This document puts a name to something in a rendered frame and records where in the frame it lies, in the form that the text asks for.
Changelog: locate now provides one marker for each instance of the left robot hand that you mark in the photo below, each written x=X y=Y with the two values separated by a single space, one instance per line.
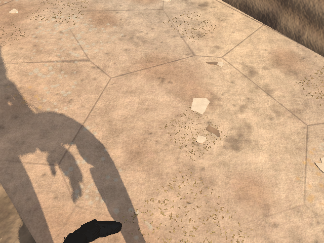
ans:
x=92 y=230

